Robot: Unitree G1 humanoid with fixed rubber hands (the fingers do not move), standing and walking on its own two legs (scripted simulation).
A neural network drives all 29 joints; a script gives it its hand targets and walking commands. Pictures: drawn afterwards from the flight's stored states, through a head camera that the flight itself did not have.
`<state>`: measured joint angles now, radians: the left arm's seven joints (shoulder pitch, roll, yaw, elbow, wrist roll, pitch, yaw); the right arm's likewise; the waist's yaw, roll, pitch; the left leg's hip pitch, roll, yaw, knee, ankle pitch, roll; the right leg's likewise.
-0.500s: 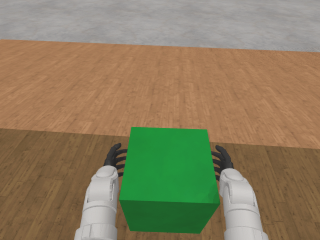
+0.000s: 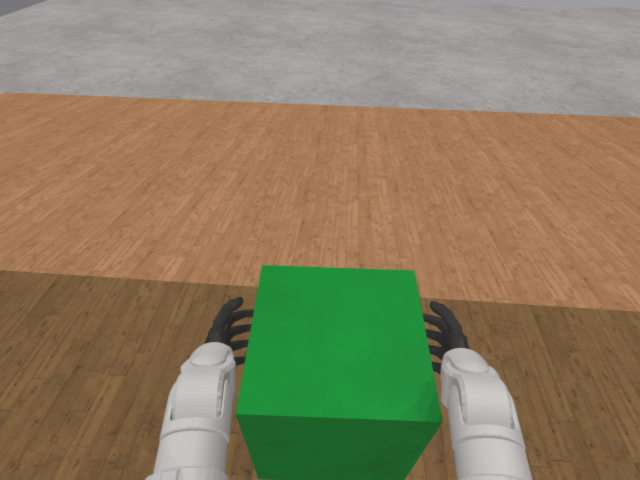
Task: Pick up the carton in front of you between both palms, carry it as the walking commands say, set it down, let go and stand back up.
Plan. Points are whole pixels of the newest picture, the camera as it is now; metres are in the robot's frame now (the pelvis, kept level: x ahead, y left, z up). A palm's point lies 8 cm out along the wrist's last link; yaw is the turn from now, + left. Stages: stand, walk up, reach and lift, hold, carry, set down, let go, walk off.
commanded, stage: reach and lift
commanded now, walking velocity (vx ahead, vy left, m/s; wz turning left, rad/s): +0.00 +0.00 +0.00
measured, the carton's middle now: (333, 378) +0.30 +0.00 -0.04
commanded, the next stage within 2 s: hold in 0.16 s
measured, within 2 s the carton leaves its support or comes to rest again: neither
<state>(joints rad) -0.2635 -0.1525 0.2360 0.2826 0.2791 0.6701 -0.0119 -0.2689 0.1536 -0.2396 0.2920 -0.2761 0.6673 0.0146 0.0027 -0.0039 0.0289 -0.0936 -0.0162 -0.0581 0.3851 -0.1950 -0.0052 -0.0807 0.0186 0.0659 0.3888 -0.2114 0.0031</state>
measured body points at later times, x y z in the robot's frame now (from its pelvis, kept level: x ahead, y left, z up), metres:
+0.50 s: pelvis -0.01 +0.00 +0.00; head -0.05 +0.00 +0.45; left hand +0.28 +0.15 +0.04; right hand +0.29 -0.15 +0.04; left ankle +0.02 +0.12 -0.74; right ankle +0.01 -0.12 -0.74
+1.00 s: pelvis -0.01 +0.00 +0.00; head -0.05 +0.00 +0.45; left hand +0.29 +0.15 +0.04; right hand +0.29 -0.15 +0.04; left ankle +0.02 +0.12 -0.74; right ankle +0.01 -0.12 -0.74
